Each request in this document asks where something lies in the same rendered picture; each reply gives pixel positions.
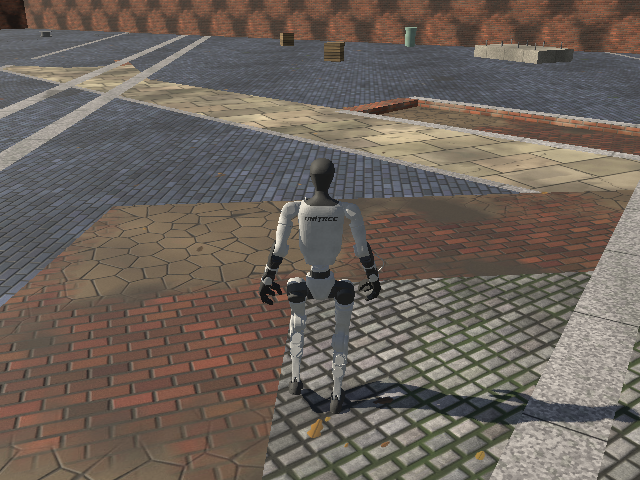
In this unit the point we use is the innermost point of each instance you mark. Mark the robot left forearm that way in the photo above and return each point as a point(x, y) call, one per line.
point(272, 267)

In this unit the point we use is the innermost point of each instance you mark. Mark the robot right forearm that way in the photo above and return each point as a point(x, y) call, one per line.
point(369, 266)

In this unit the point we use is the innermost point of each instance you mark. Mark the robot left hand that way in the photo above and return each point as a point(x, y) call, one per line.
point(264, 289)

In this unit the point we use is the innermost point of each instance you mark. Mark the robot left upper arm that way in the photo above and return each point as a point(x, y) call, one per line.
point(289, 211)

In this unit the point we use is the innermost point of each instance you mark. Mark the robot right hand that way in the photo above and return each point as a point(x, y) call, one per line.
point(371, 285)

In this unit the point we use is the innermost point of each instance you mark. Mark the robot right upper arm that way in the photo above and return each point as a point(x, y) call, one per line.
point(352, 212)

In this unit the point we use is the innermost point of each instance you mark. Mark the right robot thigh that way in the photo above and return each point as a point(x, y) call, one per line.
point(344, 300)

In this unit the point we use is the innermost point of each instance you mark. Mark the robot left foot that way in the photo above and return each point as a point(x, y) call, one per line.
point(295, 387)

